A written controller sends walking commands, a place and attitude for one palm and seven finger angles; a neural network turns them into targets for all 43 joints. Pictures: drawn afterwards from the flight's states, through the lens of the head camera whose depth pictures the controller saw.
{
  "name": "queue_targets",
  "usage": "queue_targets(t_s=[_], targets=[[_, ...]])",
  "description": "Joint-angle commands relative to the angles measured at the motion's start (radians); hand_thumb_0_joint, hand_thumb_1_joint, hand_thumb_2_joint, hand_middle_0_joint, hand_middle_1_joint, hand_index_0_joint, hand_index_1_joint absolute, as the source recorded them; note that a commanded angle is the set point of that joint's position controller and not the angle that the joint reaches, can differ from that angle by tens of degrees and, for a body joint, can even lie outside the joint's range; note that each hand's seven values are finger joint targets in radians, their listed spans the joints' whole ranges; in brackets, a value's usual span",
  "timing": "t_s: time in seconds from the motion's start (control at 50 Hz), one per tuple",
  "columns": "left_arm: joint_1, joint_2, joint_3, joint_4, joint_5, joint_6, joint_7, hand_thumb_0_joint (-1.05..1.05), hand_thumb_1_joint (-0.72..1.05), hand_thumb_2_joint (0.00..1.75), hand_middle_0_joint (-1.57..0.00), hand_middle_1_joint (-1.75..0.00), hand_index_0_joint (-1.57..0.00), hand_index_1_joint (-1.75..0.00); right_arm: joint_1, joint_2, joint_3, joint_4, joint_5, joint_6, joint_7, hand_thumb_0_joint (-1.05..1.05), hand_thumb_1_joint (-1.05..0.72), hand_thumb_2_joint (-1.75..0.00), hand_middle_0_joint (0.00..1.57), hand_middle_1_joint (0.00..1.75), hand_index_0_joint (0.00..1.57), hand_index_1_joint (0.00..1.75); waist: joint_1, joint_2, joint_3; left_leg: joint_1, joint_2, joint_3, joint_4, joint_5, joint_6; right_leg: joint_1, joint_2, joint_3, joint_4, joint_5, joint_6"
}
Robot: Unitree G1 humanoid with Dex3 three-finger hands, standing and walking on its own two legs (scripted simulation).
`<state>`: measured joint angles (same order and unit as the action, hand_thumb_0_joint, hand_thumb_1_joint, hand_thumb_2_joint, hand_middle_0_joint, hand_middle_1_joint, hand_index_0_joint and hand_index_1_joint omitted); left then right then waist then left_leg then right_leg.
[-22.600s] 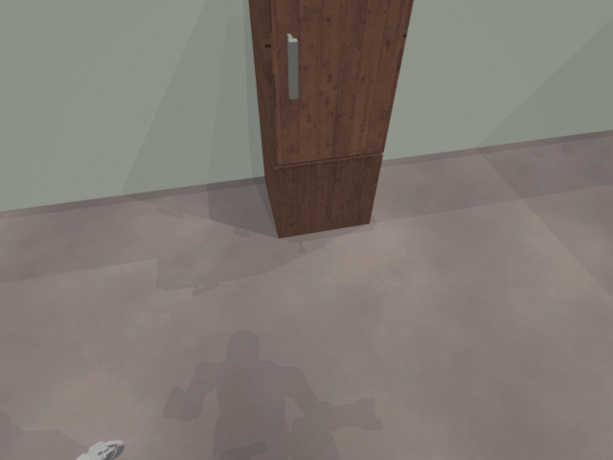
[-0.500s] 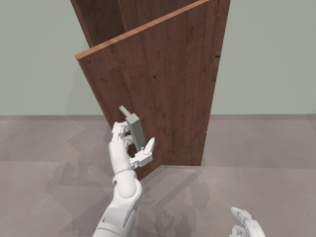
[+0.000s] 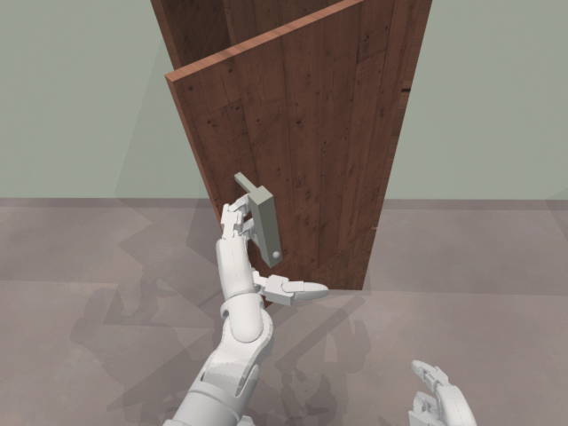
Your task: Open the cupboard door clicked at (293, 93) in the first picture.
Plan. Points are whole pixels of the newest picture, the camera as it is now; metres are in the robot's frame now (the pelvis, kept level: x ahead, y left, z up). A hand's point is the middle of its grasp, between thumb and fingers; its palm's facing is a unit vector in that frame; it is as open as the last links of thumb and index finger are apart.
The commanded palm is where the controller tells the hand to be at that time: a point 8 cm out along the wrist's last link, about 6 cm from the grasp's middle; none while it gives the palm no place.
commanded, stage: open thumb and fingers to let go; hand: left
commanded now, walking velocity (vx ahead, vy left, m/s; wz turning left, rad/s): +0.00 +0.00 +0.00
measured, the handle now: (258, 221) +0.40 +0.05 +0.07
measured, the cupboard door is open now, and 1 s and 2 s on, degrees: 42 47 47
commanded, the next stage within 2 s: slide the hand sideways off the handle in 0.02 s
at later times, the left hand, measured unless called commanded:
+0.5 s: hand (283, 290) +0.28 +0.01 +0.07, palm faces -0.20 -0.98 -0.01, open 16.4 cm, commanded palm +0.26 +0.06 +0.06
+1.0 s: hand (240, 316) +0.25 +0.06 +0.06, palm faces -0.11 -0.99 +0.00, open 16.3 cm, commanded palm +0.23 +0.12 +0.06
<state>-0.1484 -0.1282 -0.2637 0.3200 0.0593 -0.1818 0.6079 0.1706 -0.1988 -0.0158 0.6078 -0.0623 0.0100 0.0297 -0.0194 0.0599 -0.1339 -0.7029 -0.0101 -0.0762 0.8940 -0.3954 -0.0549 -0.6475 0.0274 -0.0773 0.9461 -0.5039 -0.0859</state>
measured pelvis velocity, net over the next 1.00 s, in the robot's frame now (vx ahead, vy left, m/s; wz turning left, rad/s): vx -0.01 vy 0.05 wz -0.05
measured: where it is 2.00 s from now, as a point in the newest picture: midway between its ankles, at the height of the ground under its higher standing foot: outside the picture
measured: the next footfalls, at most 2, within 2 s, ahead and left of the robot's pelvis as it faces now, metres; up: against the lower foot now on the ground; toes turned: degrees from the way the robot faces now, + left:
none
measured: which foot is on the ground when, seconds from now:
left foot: down 0.00-1.00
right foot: down 0.00-1.00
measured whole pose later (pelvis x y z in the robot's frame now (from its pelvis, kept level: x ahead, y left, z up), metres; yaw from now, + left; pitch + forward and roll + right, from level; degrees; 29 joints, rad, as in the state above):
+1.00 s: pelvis -0.01 +0.05 +0.00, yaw -3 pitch +8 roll +0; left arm 0.16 -0.03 -0.34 0.08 0.06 -0.27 0.25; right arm 0.21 -0.20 0.02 0.45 -0.01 0.05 0.03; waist 0.00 0.04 -0.11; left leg -0.68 -0.02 -0.01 0.96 -0.43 0.01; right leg -0.61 0.02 -0.02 0.96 -0.49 -0.02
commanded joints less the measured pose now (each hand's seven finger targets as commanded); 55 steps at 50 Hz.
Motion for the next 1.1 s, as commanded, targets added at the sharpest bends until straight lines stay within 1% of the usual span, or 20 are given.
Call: queue_targets(t_s=[0.0,0.1,0.12,0.14,0.16,0.2,0.22,0.26,0.28,0.32,0.38,0.4,0.44,0.48,0.56,0.66,0.74,0.9,1.02,1.08], targets=[[-0.245,-0.184,0.020,-0.175,0.019,-0.046,0.035,0.00,-0.50,0.30,-0.15,-0.30,-0.15,-0.30,-0.069,-0.054,-0.016,-0.135,-0.001,-0.046,0.001,0.00,-0.90,-0.90,0.20,0.30,0.20,0.30,-0.017,-0.195,-0.265,0.133,-0.023,0.045,-0.020,0.177,0.056,0.156,-0.080,0.110,-0.213,0.488,0.104],[-0.311,-0.210,0.020,-0.128,0.021,-0.036,0.064,0.00,-0.50,0.30,-0.15,-0.30,-0.15,-0.30,-0.085,-0.051,-0.013,-0.125,-0.002,-0.051,0.010,0.00,-0.90,-0.90,0.20,0.30,0.20,0.30,-0.011,-0.157,-0.254,0.152,-0.016,0.050,-0.032,0.164,0.056,0.102,-0.049,0.062,-0.197,0.350,0.077],[-0.289,-0.123,-0.255,-0.155,0.133,-0.079,-0.172,0.00,-0.50,0.30,-0.15,-0.30,-0.15,-0.30,-0.002,-0.098,-0.014,-0.122,0.005,-0.026,0.019,0.00,-0.90,-0.90,0.20,0.30,0.20,0.30,-0.111,-0.204,-0.164,0.162,-0.027,0.056,-0.039,0.179,0.082,0.053,-0.035,0.081,-0.171,0.443,0.071],[-0.353,-0.058,-0.176,-0.206,0.083,-0.144,-0.290,0.00,-0.50,0.30,-0.15,-0.30,-0.15,-0.30,0.021,-0.095,-0.025,-0.158,0.017,-0.032,0.017,0.00,-0.90,-0.90,0.20,0.30,0.20,0.30,-0.084,-0.188,-0.249,0.165,-0.032,0.048,-0.023,0.210,0.090,0.093,-0.042,0.084,-0.149,0.511,0.068],[-0.336,-0.014,-0.155,-0.224,0.070,-0.191,-0.365,0.00,-0.50,0.30,-0.15,-0.30,-0.15,-0.30,0.023,-0.098,-0.029,-0.172,0.018,-0.035,0.011,0.00,-0.90,-0.90,0.20,0.30,0.20,0.30,-0.057,-0.149,-0.316,0.181,-0.035,0.051,-0.014,0.241,0.091,0.140,-0.046,0.094,-0.122,0.571,0.064],[-0.315,-0.025,-0.155,-0.263,0.022,-0.235,-0.459,0.00,-0.50,0.30,-0.15,-0.30,-0.15,-0.30,0.035,-0.088,-0.029,-0.197,0.030,-0.042,0.010,0.00,-0.90,-0.90,0.20,0.30,0.20,0.30,-0.048,-0.059,-0.385,0.240,-0.029,0.056,-0.005,0.275,0.088,0.126,-0.038,0.078,-0.099,0.559,0.053],[-0.281,-0.067,-0.176,-0.250,0.002,-0.240,-0.478,0.00,-0.50,0.30,-0.15,-0.30,-0.15,-0.30,0.035,-0.080,-0.024,-0.210,0.040,-0.049,0.013,0.00,-0.90,-0.90,0.20,0.30,0.20,0.30,-0.048,-0.051,-0.357,0.254,-0.026,0.057,-0.006,0.256,0.089,0.095,-0.029,0.066,-0.107,0.497,0.051],[-0.284,-0.113,-0.170,-0.215,-0.055,-0.231,-0.465,0.00,-0.50,0.30,-0.15,-0.30,-0.15,-0.30,0.023,-0.079,-0.019,-0.219,0.055,-0.059,0.016,0.00,-0.90,-0.90,0.20,0.30,0.20,0.30,-0.061,-0.095,-0.260,0.244,-0.015,0.047,-0.028,0.170,0.083,0.032,-0.014,0.045,-0.143,0.332,0.053],[-0.267,-0.119,-0.152,-0.193,-0.078,-0.218,-0.443,0.00,-0.50,0.30,-0.15,-0.30,-0.15,-0.30,0.018,-0.084,-0.017,-0.220,0.061,-0.061,0.017,0.00,-0.90,-0.90,0.20,0.30,0.20,0.30,-0.052,-0.147,-0.217,0.234,-0.010,0.035,-0.052,0.138,0.081,0.026,-0.007,0.032,-0.158,0.269,0.052],[-0.267,-0.114,-0.122,-0.188,-0.091,-0.197,-0.387,0.00,-0.50,0.30,-0.15,-0.30,-0.15,-0.30,0.001,-0.095,-0.017,-0.226,0.063,-0.057,0.018,0.00,-0.90,-0.90,0.20,0.30,0.20,0.30,-0.049,-0.180,-0.169,0.218,-0.005,0.030,-0.078,0.092,0.078,0.013,-0.003,0.023,-0.172,0.193,0.055],[-0.269,-0.060,-0.073,-0.209,-0.029,-0.189,-0.299,0.00,-0.50,0.30,-0.15,-0.30,-0.15,-0.30,-0.001,-0.101,-0.021,-0.230,0.049,-0.048,0.024,0.00,-0.90,-0.90,0.20,0.30,0.20,0.30,-0.020,-0.168,-0.198,0.204,-0.004,0.030,-0.081,0.105,0.076,0.014,-0.003,0.023,-0.140,0.183,0.049],[-0.267,-0.064,-0.081,-0.222,0.005,-0.191,-0.274,0.00,-0.50,0.30,-0.15,-0.30,-0.15,-0.30,-0.001,-0.096,-0.022,-0.231,0.044,-0.043,0.029,0.00,-0.90,-0.90,0.20,0.30,0.20,0.30,-0.019,-0.131,-0.216,0.210,-0.002,0.033,-0.070,0.120,0.074,0.001,-0.004,0.023,-0.121,0.197,0.046],[-0.237,-0.060,-0.078,-0.213,0.052,-0.195,-0.236,0.00,-0.50,0.30,-0.15,-0.30,-0.15,-0.30,-0.002,-0.092,-0.023,-0.232,0.037,-0.034,0.039,0.00,-0.90,-0.90,0.20,0.30,0.20,0.30,-0.012,-0.133,-0.216,0.196,0.002,0.033,-0.061,0.119,0.073,-0.010,-0.002,0.020,-0.105,0.190,0.041],[-0.191,-0.071,-0.089,-0.203,0.063,-0.186,-0.225,0.00,-0.50,0.30,-0.15,-0.30,-0.15,-0.30,-0.014,-0.092,-0.021,-0.243,0.040,-0.023,0.045,0.00,-0.90,-0.90,0.20,0.30,0.20,0.30,0.001,-0.103,-0.217,0.194,0.002,0.030,-0.070,0.104,0.070,-0.001,0.000,0.018,-0.104,0.171,0.034],[-0.198,-0.060,-0.089,-0.202,0.032,-0.155,-0.246,0.00,-0.50,0.30,-0.15,-0.30,-0.15,-0.30,-0.039,-0.099,-0.013,-0.256,0.048,-0.003,0.030,0.00,-0.90,-0.90,0.20,0.30,0.20,0.30,-0.009,-0.140,-0.184,0.182,0.000,0.035,-0.097,0.025,0.075,0.012,0.002,0.023,-0.145,0.109,0.042],[-0.190,-0.062,-0.111,-0.276,0.017,-0.156,-0.284,0.00,-0.50,0.30,-0.15,-0.30,-0.15,-0.30,-0.038,-0.095,-0.009,-0.262,0.052,-0.001,0.013,0.00,-0.90,-0.90,0.20,0.30,0.20,0.30,-0.017,-0.135,-0.190,0.210,0.004,0.029,-0.101,0.039,0.077,0.021,0.002,0.021,-0.150,0.129,0.043],[-0.066,-0.034,-0.090,-0.335,-0.009,-0.167,-0.312,0.00,-0.50,0.30,-0.15,-0.30,-0.15,-0.30,-0.042,-0.092,-0.009,-0.277,0.051,-0.007,0.009,0.00,-0.90,-0.90,0.20,0.30,0.20,0.30,0.003,-0.142,-0.200,0.215,0.005,0.038,-0.097,0.079,0.075,0.052,0.004,0.025,-0.153,0.168,0.043],[0.123,0.036,-0.081,-0.459,0.025,-0.163,-0.353,0.00,-0.50,0.30,-0.15,-0.30,-0.15,-0.30,-0.041,-0.086,-0.004,-0.310,0.051,-0.006,0.007,0.00,-0.90,-0.90,0.20,0.30,0.20,0.30,0.008,-0.114,-0.143,0.189,-0.002,0.052,-0.077,0.097,0.078,0.061,-0.006,0.044,-0.156,0.214,0.045],[0.255,0.091,-0.049,-0.588,-0.028,-0.169,-0.421,0.00,-0.50,0.30,-0.15,-0.30,-0.15,-0.30,-0.028,-0.085,0.002,-0.330,0.054,-0.023,-0.010,0.00,-0.90,-0.90,0.20,0.30,0.20,0.30,0.008,-0.123,-0.155,0.189,-0.008,0.054,-0.062,0.125,0.079,0.097,-0.009,0.055,-0.157,0.277,0.052],[0.323,0.099,-0.053,-0.649,-0.040,-0.174,-0.454,0.00,-0.50,0.30,-0.15,-0.30,-0.15,-0.30,-0.023,-0.088,0.002,-0.338,0.057,-0.036,-0.013,0.00,-0.90,-0.90,0.20,0.30,0.20,0.30,0.008,-0.091,-0.167,0.196,-0.010,0.053,-0.052,0.155,0.080,0.104,-0.009,0.057,-0.144,0.313,0.052]])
